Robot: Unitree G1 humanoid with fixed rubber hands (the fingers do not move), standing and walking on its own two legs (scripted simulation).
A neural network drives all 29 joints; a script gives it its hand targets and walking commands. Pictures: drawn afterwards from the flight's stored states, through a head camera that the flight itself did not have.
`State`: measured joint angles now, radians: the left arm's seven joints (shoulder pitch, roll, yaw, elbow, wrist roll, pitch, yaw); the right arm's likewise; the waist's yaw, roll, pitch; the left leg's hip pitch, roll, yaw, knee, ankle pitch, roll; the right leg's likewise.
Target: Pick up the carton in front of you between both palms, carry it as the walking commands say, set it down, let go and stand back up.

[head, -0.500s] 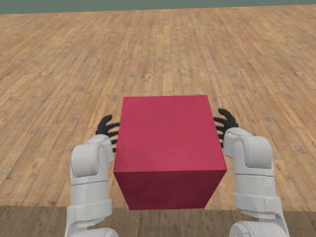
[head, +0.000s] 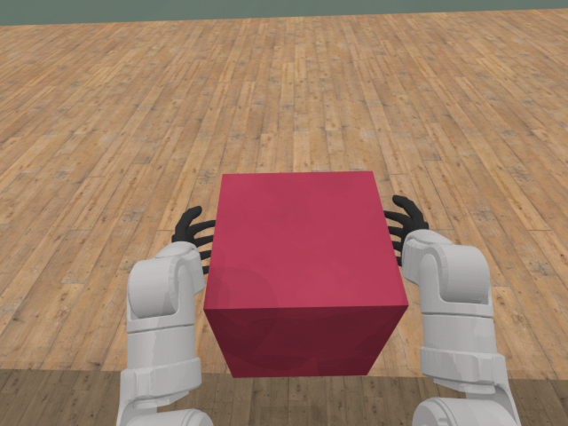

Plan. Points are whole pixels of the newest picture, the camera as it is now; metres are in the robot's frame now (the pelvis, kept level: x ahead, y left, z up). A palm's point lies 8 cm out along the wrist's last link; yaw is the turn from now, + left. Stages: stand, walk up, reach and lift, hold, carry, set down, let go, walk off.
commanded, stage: carry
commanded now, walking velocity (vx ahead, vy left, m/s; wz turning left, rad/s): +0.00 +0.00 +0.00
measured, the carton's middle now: (298, 280) +0.34 +0.00 +0.05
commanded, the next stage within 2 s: none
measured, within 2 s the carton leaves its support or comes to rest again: neither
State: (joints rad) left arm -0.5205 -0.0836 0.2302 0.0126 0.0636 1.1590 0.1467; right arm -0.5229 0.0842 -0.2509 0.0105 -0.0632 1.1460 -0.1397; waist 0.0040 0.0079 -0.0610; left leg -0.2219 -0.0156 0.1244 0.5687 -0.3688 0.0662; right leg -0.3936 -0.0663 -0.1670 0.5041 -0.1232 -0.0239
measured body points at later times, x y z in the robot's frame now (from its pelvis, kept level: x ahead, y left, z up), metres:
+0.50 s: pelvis +0.00 +0.00 +0.00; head -0.01 +0.00 +0.45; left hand +0.34 +0.15 +0.12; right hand +0.34 -0.15 +0.12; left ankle -0.04 +0.07 -0.73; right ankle +0.09 -0.12 -0.73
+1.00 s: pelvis +0.00 +0.00 +0.00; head -0.01 +0.00 +0.45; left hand +0.34 +0.16 +0.12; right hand +0.34 -0.15 +0.12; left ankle -0.04 +0.07 -0.73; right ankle +0.09 -0.12 -0.73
